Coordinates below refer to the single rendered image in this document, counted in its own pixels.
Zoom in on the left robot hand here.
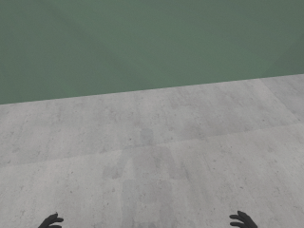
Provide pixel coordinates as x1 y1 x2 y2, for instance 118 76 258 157
38 213 64 228

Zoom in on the right robot hand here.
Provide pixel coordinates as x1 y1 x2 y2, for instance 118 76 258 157
229 211 258 228

